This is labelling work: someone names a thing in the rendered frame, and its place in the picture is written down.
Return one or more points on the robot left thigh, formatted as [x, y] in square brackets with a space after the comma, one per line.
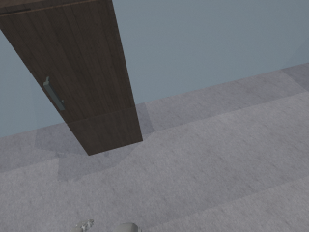
[127, 227]

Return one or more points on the robot left hand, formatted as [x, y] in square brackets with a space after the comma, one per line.
[83, 226]

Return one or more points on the cupboard door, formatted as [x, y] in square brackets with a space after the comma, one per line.
[75, 46]

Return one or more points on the handle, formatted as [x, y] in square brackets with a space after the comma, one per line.
[60, 103]

